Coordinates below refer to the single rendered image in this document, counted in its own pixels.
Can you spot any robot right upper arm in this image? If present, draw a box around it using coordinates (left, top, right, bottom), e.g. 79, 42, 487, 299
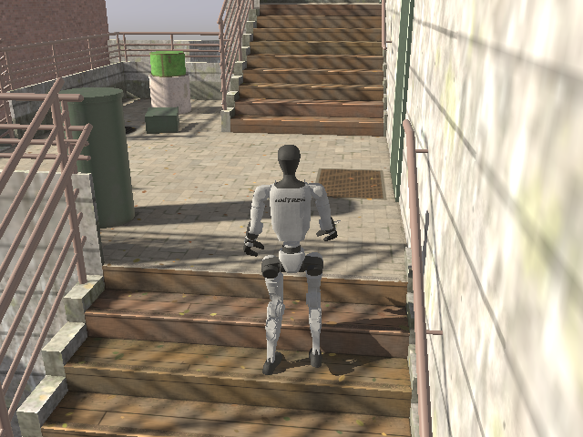
309, 183, 333, 231

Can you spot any right robot hand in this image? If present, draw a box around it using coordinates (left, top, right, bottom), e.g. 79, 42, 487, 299
316, 230, 338, 241

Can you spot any left robot thigh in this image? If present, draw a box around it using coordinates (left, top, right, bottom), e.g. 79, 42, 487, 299
261, 255, 285, 319

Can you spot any robot right shin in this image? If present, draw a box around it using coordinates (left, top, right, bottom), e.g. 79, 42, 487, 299
309, 292, 322, 355

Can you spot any right robot forearm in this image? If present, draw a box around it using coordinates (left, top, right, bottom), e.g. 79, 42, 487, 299
325, 217, 336, 235

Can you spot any robot left upper arm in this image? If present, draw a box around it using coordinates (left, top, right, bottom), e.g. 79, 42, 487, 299
249, 185, 271, 235

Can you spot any left robot hand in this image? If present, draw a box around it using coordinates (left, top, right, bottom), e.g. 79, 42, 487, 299
243, 241, 264, 257

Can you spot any left robot forearm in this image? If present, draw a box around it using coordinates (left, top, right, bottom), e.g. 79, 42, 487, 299
244, 222, 259, 247

